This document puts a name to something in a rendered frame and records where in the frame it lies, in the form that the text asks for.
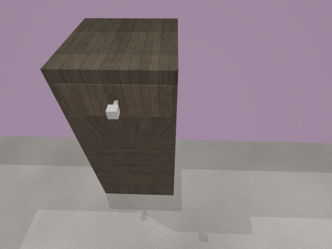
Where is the cabinet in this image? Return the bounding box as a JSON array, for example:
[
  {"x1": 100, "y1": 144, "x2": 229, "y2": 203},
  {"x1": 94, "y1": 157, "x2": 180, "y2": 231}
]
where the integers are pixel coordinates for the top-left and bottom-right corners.
[{"x1": 40, "y1": 18, "x2": 178, "y2": 195}]

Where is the handle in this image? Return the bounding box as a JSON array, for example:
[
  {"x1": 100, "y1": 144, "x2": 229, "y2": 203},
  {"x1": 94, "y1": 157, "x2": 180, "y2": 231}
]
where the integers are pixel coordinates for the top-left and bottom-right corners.
[{"x1": 106, "y1": 100, "x2": 120, "y2": 119}]

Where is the drawer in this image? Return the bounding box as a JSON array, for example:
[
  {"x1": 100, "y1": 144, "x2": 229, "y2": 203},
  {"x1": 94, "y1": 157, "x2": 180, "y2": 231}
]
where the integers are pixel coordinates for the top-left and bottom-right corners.
[{"x1": 56, "y1": 84, "x2": 171, "y2": 117}]

